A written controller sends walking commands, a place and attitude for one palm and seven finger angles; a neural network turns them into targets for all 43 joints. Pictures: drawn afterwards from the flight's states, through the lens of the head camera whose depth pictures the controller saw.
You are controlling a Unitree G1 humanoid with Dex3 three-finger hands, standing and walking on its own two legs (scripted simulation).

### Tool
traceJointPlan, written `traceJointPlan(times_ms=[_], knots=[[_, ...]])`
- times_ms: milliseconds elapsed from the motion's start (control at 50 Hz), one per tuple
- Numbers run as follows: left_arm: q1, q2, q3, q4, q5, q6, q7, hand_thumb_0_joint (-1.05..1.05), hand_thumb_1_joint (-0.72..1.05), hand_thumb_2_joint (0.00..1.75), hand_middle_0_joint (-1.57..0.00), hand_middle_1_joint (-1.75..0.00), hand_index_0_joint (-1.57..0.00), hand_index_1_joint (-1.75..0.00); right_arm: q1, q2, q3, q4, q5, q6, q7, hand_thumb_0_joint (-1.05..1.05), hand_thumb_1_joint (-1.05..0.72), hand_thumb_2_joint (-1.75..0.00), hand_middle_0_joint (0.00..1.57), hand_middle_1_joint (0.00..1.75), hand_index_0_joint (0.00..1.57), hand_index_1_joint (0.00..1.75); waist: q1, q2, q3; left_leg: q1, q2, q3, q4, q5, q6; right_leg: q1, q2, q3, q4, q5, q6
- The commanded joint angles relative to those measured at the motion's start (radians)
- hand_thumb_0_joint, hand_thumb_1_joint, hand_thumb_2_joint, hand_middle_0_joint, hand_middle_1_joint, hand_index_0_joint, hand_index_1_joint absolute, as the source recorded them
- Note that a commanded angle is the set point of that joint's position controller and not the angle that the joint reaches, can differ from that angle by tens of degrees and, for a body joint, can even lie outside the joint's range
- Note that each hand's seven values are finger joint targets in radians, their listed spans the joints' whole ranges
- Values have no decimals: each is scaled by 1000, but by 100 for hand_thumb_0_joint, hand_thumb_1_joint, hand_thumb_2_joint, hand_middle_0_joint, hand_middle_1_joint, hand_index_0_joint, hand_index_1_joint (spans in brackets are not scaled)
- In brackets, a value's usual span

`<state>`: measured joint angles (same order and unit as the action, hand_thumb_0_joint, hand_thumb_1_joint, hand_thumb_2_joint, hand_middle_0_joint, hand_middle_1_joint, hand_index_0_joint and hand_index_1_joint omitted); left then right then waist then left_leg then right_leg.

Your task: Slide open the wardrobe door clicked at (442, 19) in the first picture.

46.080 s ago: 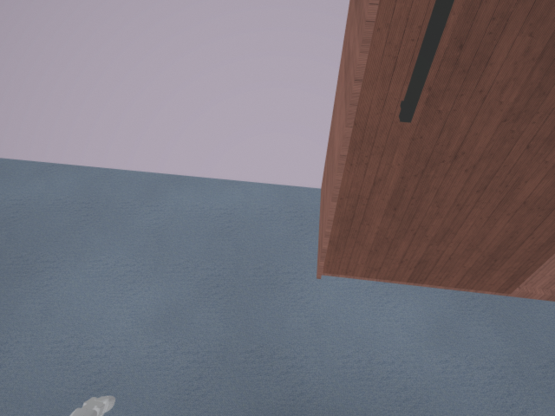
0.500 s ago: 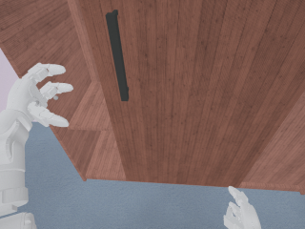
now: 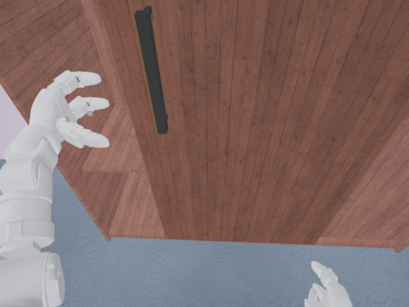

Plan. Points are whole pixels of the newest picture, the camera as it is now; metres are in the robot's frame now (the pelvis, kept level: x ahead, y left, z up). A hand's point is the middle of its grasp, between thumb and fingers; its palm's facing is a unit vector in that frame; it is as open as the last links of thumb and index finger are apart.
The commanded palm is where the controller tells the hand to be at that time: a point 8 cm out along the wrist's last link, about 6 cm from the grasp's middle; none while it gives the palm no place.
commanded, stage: move the hooked fingers beside the handle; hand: left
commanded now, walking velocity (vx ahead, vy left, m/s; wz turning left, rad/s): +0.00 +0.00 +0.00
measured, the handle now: (156, 77) +0.55 +0.15 +0.19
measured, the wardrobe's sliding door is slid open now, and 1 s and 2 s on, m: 0.30 0.30 0.30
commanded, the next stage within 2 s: feel for the door with the fingertips in 1.50 s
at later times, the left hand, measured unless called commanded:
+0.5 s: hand (113, 92) +0.45 +0.21 +0.21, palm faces +0.03 -1.00 +0.01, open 14.0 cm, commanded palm +0.43 +0.27 +0.20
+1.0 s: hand (123, 90) +0.48 +0.21 +0.20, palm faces +0.06 -1.00 +0.02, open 14.0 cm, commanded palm +0.46 +0.27 +0.20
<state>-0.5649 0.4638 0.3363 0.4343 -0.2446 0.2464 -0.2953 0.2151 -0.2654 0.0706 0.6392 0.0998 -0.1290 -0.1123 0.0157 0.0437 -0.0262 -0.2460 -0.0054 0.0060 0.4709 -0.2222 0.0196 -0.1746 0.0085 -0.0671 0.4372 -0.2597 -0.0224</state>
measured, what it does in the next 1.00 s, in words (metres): stands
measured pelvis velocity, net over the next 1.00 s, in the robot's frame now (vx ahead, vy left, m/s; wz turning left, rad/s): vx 0.01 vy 0.00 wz -0.05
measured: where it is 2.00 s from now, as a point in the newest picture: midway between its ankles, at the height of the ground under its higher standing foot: outside the picture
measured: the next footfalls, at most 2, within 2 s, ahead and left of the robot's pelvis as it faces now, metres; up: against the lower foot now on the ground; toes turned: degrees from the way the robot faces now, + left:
none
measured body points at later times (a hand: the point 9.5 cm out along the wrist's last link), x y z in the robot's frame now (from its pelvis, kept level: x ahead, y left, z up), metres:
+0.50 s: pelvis +0.01 +0.00 +0.00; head +0.01 -0.01 +0.45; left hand +0.44 +0.27 +0.22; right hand +0.10 -0.27 -0.11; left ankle +0.02 +0.11 -0.74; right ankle -0.02 -0.10 -0.74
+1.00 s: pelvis +0.01 +0.00 +0.00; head +0.04 +0.00 +0.45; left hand +0.48 +0.26 +0.20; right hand +0.05 -0.27 -0.12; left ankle +0.02 +0.11 -0.74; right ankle -0.02 -0.10 -0.74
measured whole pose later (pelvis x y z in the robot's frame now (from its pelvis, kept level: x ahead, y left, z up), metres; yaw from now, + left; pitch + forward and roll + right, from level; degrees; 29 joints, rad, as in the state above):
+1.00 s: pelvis +0.01 +0.00 +0.00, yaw -3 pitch +6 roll -1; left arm -0.90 0.53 0.40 0.99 -0.13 -0.01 -0.24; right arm 0.38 -0.28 0.03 0.68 0.06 -0.06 -0.08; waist -0.08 0.03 -0.05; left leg -0.36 0.01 0.05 0.51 -0.25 0.02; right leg -0.31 0.02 -0.02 0.47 -0.26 -0.02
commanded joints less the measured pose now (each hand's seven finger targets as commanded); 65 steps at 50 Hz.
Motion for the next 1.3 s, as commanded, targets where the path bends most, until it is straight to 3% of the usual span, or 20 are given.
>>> traceJointPlan(times_ms=[0, 60, 100, 140, 200, 260, 300, 380, 460, 560, 640, 720, 780, 900, 960, 1000, 1040, 1140, 1160, 1280], knots=[[-450, 266, 67, -138, -15, -87, 1, 0, -50, 30, -30, -120, -30, -120, -66, -129, -52, -139, -3, -42, -9, 0, -90, -90, 20, 30, 20, 30, -11, -5, -277, 196, 9, -45, -39, 205, 16, -30, -1, 27, -53, 245, -9], [-467, 287, 87, -90, 2, -80, 17, 0, -50, 30, -30, -120, -30, -120, -55, -130, -53, -138, -6, -29, -3, 0, -90, -90, 20, 30, 20, 30, -4, 8, -276, 173, 9, -38, -42, 223, 14, -20, -5, 32, -45, 277, -9], [-479, 310, 99, -29, 10, -82, 30, 0, -50, 30, -30, -120, -30, -120, -37, -135, -58, -131, -6, -17, -2, 0, -90, -90, 20, 30, 20, 30, -8, -41, -256, 140, 10, -32, -40, 212, 17, -15, -5, 31, -49, 271, -5], [-559, 281, 61, -28, 21, -93, 35, 0, -50, 30, -30, -120, -30, -120, -29, -136, -59, -132, -6, -13, -2, 0, -90, -90, 20, 30, 20, 30, -28, -27, -259, 152, 12, -30, -40, 212, 20, -33, -5, 36, -49, 277, -3], [-602, 351, 107, -38, 33, -140, 42, 0, -50, 30, -30, -120, -30, -120, -6, -141, -67, -129, -11, -9, -2, 0, -90, -90, 20, 30, 20, 30, -25, 4, -315, 175, 13, -24, -25, 251, 24, -4, -3, 44, -42, 309, -6], [-663, 301, 59, -23, 37, -179, 29, 0, -50, 30, -30, -120, -30, -120, 12, -138, -67, -120, -12, -12, -2, 0, -90, -90, 20, 30, 20, 30, -44, 62, -331, 209, 14, -27, -20, 276, 21, -22, 0, 45, -37, 326, -8], [-669, 285, 44, -7, 32, -194, 21, 0, -50, 30, -30, -120, -30, -120, 32, -144, -75, -113, -14, -13, -2, 0, -90, -90, 20, 30, 20, 30, -50, 25, -348, 225, 19, -30, -10, 305, 24, -24, 4, 38, -35, 340, -8], [-654, 272, 40, 115, 29, -163, 9, 0, -50, 30, -30, -120, -30, -120, 53, -153, -79, -92, -10, -5, 0, 0, -90, -90, 20, 30, 20, 30, -52, 6, -289, 181, 15, -23, -18, 254, 23, -56, 3, 39, -40, 321, -6], [-682, 332, 78, 218, 45, -149, 24, 0, -50, 30, -30, -120, -30, -120, 78, -164, -83, -87, -13, 11, 1, 0, -90, -90, 20, 30, 20, 30, -52, -40, -251, 114, 12, -15, -20, 211, 28, -64, -3, 45, -45, 304, 0], [-823, 404, 104, 210, 78, -241, 47, 0, -50, 30, -30, -120, -30, -120, 114, -165, -88, -83, -23, 19, 3, 0, -90, -90, 20, 30, 20, 30, -66, -2, -337, 123, 11, -11, 1, 239, 32, -33, -4, 63, -25, 336, 2], [-896, 365, 63, 207, 78, -314, 29, 0, -50, 30, -30, -120, -30, -120, 138, -166, -91, -64, -28, 13, 4, 0, -90, -90, 20, 30, 20, 30, -87, 58, -402, 203, 18, -22, 20, 300, 26, -59, 4, 59, -12, 364, -1], [-819, 269, 7, 371, 61, -273, -2, 0, -50, 30, -30, -120, -30, -120, 152, -168, -92, -49, -21, 16, 6, 0, -90, -90, 20, 30, 20, 30, -94, 42, -301, 159, 19, -16, 19, 249, 26, -121, 7, 49, -24, 316, -2], [-792, 301, 29, 471, 67, -229, -1, 0, -50, 30, -30, -120, -30, -120, 175, -182, -92, -52, -24, 29, 7, 0, -90, -90, 20, 30, 20, 30, -89, -48, -244, 71, 17, -19, 3, 182, 27, -130, 3, 43, -26, 273, 2], [-874, 409, 113, 287, 87, -335, 59, 0, -50, 30, -30, -120, -30, -120, 187, -173, -99, -78, -38, 33, 14, 0, -90, -90, 20, 30, 20, 30, -73, -32, -386, 109, 20, -16, 27, 262, 32, -56, 6, 56, 1, 332, 3], [-882, 463, 161, 237, 98, -373, 60, 0, -50, 30, -30, -120, -30, -120, 185, -174, -99, -76, -37, 30, 16, 0, -90, -90, 20, 30, 20, 30, -62, 20, -462, 165, 24, -19, 31, 315, 28, -30, 11, 63, 14, 376, 1], [-880, 420, 116, 229, 99, -368, 49, 0, -50, 30, -30, -120, -30, -120, 183, -171, -98, -75, -34, 32, 16, 0, -90, -90, 20, 30, 20, 30, -73, 72, -450, 182, 25, -15, 35, 340, 26, -44, 10, 56, 12, 380, -2], [-844, 343, 59, 280, 103, -330, 31, 0, -50, 30, -30, -120, -30, -120, 174, -168, -96, -66, -29, 29, 18, 0, -90, -90, 20, 30, 20, 30, -80, 125, -373, 189, 29, -23, 31, 333, 18, -115, 14, 48, 2, 343, -6], [-760, 295, 32, 383, 65, -229, -4, 0, -50, 30, -30, -120, -30, -120, 182, -179, -98, -74, -25, 39, 12, 0, -90, -90, 20, 30, 20, 30, -84, -9, -278, 105, 26, -15, 13, 240, 27, -122, 13, 39, -18, 310, 0], [-759, 326, 57, 382, 64, -227, -2, 0, -50, 30, -30, -120, -30, -120, 185, -182, -100, -76, -25, 41, 11, 0, -90, -90, 20, 30, 20, 30, -81, -49, -277, 90, 28, -20, 10, 223, 27, -117, 12, 38, -19, 297, 1], [-897, 300, 35, 224, 69, -302, 44, 0, -50, 30, -30, -120, -30, -120, 172, -170, -99, -78, -33, 29, 15, 0, -90, -90, 20, 30, 20, 30, -99, 28, -360, 184, 31, -38, 24, 253, 23, -147, 13, 46, -11, 272, 1]])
